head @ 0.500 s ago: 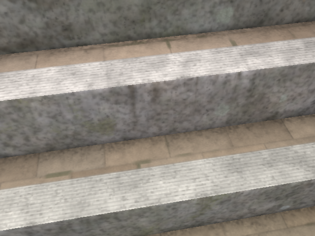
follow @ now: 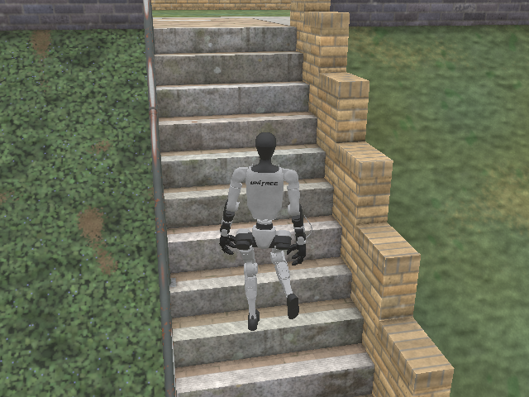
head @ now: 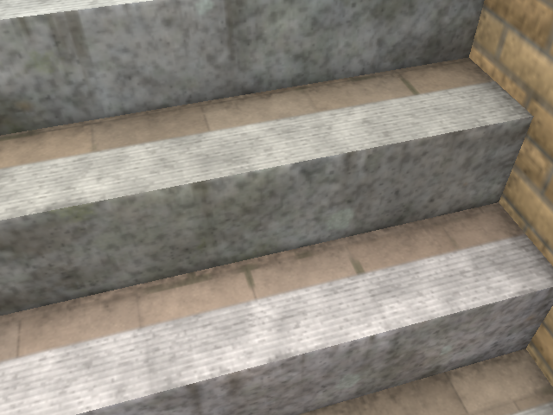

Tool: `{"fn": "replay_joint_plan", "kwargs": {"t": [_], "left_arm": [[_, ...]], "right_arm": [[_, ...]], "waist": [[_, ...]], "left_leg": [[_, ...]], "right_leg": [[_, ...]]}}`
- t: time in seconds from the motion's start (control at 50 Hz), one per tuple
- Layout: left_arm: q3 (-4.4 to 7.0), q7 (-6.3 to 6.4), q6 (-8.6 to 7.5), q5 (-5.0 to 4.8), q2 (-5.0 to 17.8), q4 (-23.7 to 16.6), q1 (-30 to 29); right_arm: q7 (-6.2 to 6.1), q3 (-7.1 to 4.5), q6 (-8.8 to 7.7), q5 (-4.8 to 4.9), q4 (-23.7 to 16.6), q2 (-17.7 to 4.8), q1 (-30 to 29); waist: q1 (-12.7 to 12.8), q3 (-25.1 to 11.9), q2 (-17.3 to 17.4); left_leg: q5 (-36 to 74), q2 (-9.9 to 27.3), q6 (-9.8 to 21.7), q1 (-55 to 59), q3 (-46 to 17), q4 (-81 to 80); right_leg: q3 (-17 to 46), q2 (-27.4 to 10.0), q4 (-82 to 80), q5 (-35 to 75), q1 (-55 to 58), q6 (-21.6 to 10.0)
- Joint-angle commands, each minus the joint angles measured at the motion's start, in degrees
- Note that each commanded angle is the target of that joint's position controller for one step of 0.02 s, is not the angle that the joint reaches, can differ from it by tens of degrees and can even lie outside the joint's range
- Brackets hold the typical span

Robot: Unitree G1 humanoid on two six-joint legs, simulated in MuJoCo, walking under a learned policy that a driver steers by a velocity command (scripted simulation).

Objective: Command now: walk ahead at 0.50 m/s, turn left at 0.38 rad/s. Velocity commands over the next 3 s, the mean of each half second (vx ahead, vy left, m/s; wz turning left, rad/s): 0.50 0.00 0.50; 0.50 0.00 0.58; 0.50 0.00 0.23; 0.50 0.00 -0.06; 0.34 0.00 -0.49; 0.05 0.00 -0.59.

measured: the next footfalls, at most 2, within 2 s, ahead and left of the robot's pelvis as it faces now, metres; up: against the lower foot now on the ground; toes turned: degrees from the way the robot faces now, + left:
right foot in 0.32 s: +0.36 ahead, -0.18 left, +0.19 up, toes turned +2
left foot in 0.92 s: +0.52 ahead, +0.16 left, +0.42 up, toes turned +15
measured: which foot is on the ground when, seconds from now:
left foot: down 0.00-0.36, up 0.38-0.90, down 0.92-1.00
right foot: up 0.00-0.30, down 0.32-0.96, up 0.98-1.00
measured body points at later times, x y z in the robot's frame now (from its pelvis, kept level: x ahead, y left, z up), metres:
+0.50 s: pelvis +0.24 -0.09 +0.18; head +0.21 -0.10 +0.63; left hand +0.35 +0.16 +0.06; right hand +0.40 -0.31 +0.06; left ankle +0.15 +0.02 -0.30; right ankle +0.32 -0.18 -0.49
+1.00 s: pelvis +0.45 +0.01 +0.31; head +0.47 -0.01 +0.76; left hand +0.30 +0.14 +0.16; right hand +0.76 -0.03 +0.22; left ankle +0.49 +0.12 -0.26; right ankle +0.35 -0.18 -0.42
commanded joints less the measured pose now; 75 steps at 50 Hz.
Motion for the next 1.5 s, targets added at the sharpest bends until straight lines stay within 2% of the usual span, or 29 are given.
{"fn": "replay_joint_plan", "kwargs": {"t": [0.02,0.08,0.14,0.22,0.26,0.3,0.32,0.36,0.38,0.4,0.42,0.5,0.52,0.6,0.8,0.86,0.9,0.94,0.96,1.02,1.08,1.1,1.14,1.22,1.3,1.4,1.44,1.46,1.5], "left_arm": [[-2.37,3.1,0.43,1.53,-3.3,-7.8,-3.1],[-2.97,2.35,-0.08,-1.2,-2.7,-9.7,-8.1],[-3.99,2.77,0.07,1.1,-3.6,-13.6,-16.9],[-4.14,6.3,0.88,-0.09,-2.1,-23.4,-34.0],[-5.7,4.77,4.35,-0.05,-6.6,-30.0,-46.8],[-3.51,2.63,3.95,-1.57,-2.6,-26.3,-32.7],[-1.67,3.03,3.39,-2.14,2.4,-23.3,-22.0],[0.0,4.2,3.06,-0.06,7.3,-15.3,4.9],[1.24,4.02,4.0,1.11,11.2,-13.8,9.0],[3.38,6.79,0.95,-4.04,8.1,-11.0,1.6],[2.43,8.26,-0.83,-4.66,4.4,-7.6,-4.9],[-0.35,8.03,-4.53,-0.95,-9.9,3.1,-5.4],[-0.6,4.89,-2.62,1.88,-8.4,-4.5,-7.1],[0.73,2.65,-0.3,1.06,-1.4,-4.6,-8.4],[-4.5,-0.29,-3.25,6.51,-6.0,10.0,21.0],[-3.61,-3.44,-2.54,2.86,-0.4,9.5,15.6],[-2.2,-3.24,-5.07,-0.16,7.6,8.8,16.8],[-0.31,-2.03,-5.52,-0.3,10.7,8.1,16.3],[2.32,6.27,-5.78,-7.87,10.2,0.9,13.9],[2.53,5.55,-6.77,-3.24,3.1,-9.1,-0.1],[-1.43,6.15,-6.12,-0.7,-10.0,-22.7,-6.4],[-1.19,6.57,-6.73,1.72,-6.2,-22.1,-13.7],[1.27,-0.65,-2.69,1.47,1.0,-17.6,-9.3],[-0.59,-1.43,-0.46,4.07,-3.0,-18.4,-18.3],[-4.53,0.01,-1.13,0.31,-7.2,-20.6,-29.2],[-4.56,2.36,1.3,-0.29,-0.3,-29.6,-39.3],[-5.48,0.8,5.92,-0.77,-3.1,-31.1,-46.7],[-4.85,0.57,6.37,-1.61,-3.1,-28.2,-40.5],[-2.91,-0.11,5.25,-2.35,0.6,-25.8,-31.4]], "right_arm": [[0.75,2.32,-4.19,0.24,2.1,6.4,-3.9],[0.85,0.46,-6.11,-1.8,-1.6,-1.3,-2.3],[-0.71,1.46,-6.09,-1.62,7.2,1.7,19.3],[1.27,1.84,-7.74,-2.64,6.7,2.1,17.4],[2.75,0.77,-6.82,2.43,4.7,-0.9,12.9],[3.47,-1.19,-8.93,4.09,2.1,-8.7,7.9],[3.71,-3.35,-9.58,5.19,1.1,-13.0,5.8],[5.27,-1.34,-9.37,-1.81,1.0,0.4,13.5],[6.33,-3.41,-6.73,-0.31,6.6,-1.1,10.3],[0.24,-5.22,-8.57,1.0,-7.5,-2.1,-0.3],[-2.22,-3.88,-8.21,-0.01,-12.0,1.4,-7.2],[-3.54,-1.39,-4.72,2.51,-16.4,9.1,-3.9],[2.15,-0.86,-2.9,6.51,-11.6,3.4,-5.4],[4.05,-1.89,-3.05,6.12,-8.7,-1.1,-5.5],[0.14,2.04,2.9,3.3,-19.4,-0.1,-34.8],[2.23,4.1,7.76,2.32,-23.8,1.5,-43.0],[4.88,3.61,7.59,3.32,-23.4,2.0,-35.9],[3.84,2.81,6.08,2.6,-19.3,-1.1,-24.1],[-1.32,0.79,1.84,1.13,-15.2,-0.8,-9.8],[-6.6,-4.78,0.85,1.8,-11.2,-12.9,-10.3],[-5.72,-3.57,-2.82,0.62,-4.6,-5.9,-9.5],[-6.15,-2.47,-3.5,2.78,0.3,-0.8,1.3],[-2.53,-1.93,-1.23,2.33,0.0,-7.7,16.8],[-2.05,0.44,-0.5,0.15,3.3,-1.0,22.0],[-1.39,2.22,-2.44,-2.77,8.2,3.8,29.5],[-1.5,1.55,-6.02,-2.37,4.0,-5.1,15.0],[0.19,2.39,-5.49,2.16,3.1,-3.9,15.4],[0.67,2.49,-5.79,2.57,3.6,-5.6,19.8],[1.42,-0.99,-7.61,4.69,3.7,-15.7,22.6]], "waist": [[8.7,4.4,0.6],[7.3,4.3,7.9],[-0.7,7.1,9.1],[-1.2,7.8,6.7],[0.7,7.9,11.5],[8.8,2.4,16.4],[12.7,-3.5,16.0],[14.5,-28.2,-10.8],[19.0,-12.8,-17.6],[11.1,-9.9,-7.0],[7.0,0.4,-3.2],[-3.2,14.3,-0.3],[1.8,6.1,2.9],[2.4,1.9,-0.2],[7.5,5.9,-0.2],[3.4,7.5,-3.3],[-2.5,2.4,-9.5],[-4.1,-5.3,-14.0],[-4.8,-11.6,-7.2],[-3.5,-7.4,8.2],[5.4,7.2,4.1],[-2.0,10.7,3.7],[-5.3,-10.0,5.6],[-1.5,-9.6,5.3],[-2.9,-1.9,9.2],[2.9,9.5,-2.0],[1.8,8.4,6.6],[1.9,7.1,11.4],[2.7,-3.3,16.4]], "left_leg": [[5.4,10.0,4.9,10.2,-18.8,-24.9],[8.3,7.1,5.1,-5.3,-13.9,-31.2],[0.5,15.7,9.1,24.0,-30.3,-27.9],[10.1,16.7,8.1,20.9,-29.0,-33.1],[16.8,19.0,10.4,-8.6,-25.9,-49.3],[82.8,22.6,11.3,6.6,-23.2,-40.8],[107.6,21.6,8.3,22.2,-19.4,-30.7],[60.1,9.4,4.9,-1.5,-19.1,6.7],[30.5,2.9,3.3,-17.7,-23.8,41.3],[22.3,7.7,1.3,-11.6,-11.7,57.5],[24.3,8.7,2.0,-18.1,-10.2,61.2],[27.2,5.8,4.9,-29.1,-11.8,69.6],[30.9,9.6,11.2,-31.3,-15.1,60.5],[22.3,6.8,9.5,-37.1,-12.6,79.0],[20.5,16.0,13.6,-63.5,-4.0,64.4],[3.6,16.7,13.8,-38.0,6.2,46.5],[0.5,8.3,9.8,-26.4,13.8,46.5],[-1.7,3.8,9.4,-19.8,11.4,23.1],[-15.1,-1.1,8.9,5.0,6.0,23.7],[-36.0,15.9,13.7,17.5,-56.0,-28.5],[-10.7,16.3,8.6,10.4,-39.0,-24.9],[12.7,6.6,7.4,18.7,-34.4,-19.3],[74.4,16.2,9.9,56.5,-36.7,-12.0],[64.8,14.7,14.0,52.3,-29.8,-22.0],[37.2,12.7,12.7,26.3,-31.0,-25.2],[6.7,12.3,8.9,-2.9,-36.9,-36.6],[4.1,15.6,13.5,-24.9,-34.2,-50.5],[11.2,17.4,11.7,-15.2,-32.6,-48.7],[97.7,21.1,15.0,18.2,-26.2,-38.1]], "right_leg": [[-5.4,-6.1,7.8,-5.9,-23.0,0.9],[-17.4,-7.4,7.5,-9.8,-7.5,4.5],[-8.9,-8.1,24.7,-19.8,-39.7,3.7],[-13.5,-13.2,-3.8,-19.8,-33.9,4.6],[-20.6,-11.4,-23.6,-37.7,3.4,7.9],[-24.9,-3.3,-26.9,-28.5,13.4,9.8],[-21.7,-0.2,-40.5,-27.7,15.1,8.1],[23.5,-21.2,-68.7,-18.8,56.8,-8.4],[47.7,-28.3,-88.5,-57.0,46.1,-8.9],[36.8,-28.3,-83.8,-67.0,38.2,-1.3],[26.3,-27.2,-80.7,-66.2,28.5,2.3],[-6.1,-21.2,-79.6,-43.2,18.5,12.6],[-10.2,-19.2,-85.1,-26.3,22.4,10.5],[-11.9,-23.5,-93.2,-16.8,29.6,1.1],[-23.1,-24.0,-101.9,-15.5,52.9,2.7],[-28.3,-27.5,-112.7,14.1,37.6,-2.1],[-32.6,-27.8,-100.4,79.2,45.0,-3.2],[-31.5,-27.4,-90.1,96.2,64.7,-1.5],[-34.0,-22.3,-68.7,92.6,56.6,4.6],[-16.9,-4.4,-4.3,-4.0,12.7,11.2],[-8.8,-5.2,21.6,-8.0,-6.7,7.9],[-12.1,-4.0,8.3,-14.8,-5.1,8.6],[1.8,5.1,4.0,-21.1,-19.7,8.1],[-9.1,0.3,7.1,-28.2,-21.7,8.5],[-9.5,-2.7,25.5,-36.6,-28.3,1.6],[-11.4,-9.8,9.1,-27.2,-21.6,7.9],[-20.3,-6.7,-7.8,-40.3,11.0,12.0],[-19.3,-4.9,-11.4,-44.3,10.6,13.2],[-29.1,2.4,-28.6,-46.7,14.8,12.9]]}}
